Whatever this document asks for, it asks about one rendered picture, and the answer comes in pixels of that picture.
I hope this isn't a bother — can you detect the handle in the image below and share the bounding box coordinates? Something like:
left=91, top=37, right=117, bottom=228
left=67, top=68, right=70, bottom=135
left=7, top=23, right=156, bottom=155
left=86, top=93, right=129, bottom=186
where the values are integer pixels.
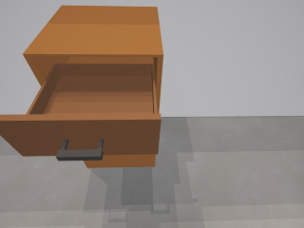
left=56, top=139, right=104, bottom=162

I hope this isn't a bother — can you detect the drawer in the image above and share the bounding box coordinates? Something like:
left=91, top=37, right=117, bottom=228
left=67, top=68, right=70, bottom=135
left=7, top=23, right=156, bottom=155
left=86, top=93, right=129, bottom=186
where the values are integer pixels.
left=0, top=63, right=162, bottom=157

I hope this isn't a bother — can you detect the cabinet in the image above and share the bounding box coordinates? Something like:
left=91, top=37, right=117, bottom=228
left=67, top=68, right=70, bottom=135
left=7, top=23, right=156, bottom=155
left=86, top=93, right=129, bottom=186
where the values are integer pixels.
left=23, top=5, right=163, bottom=168

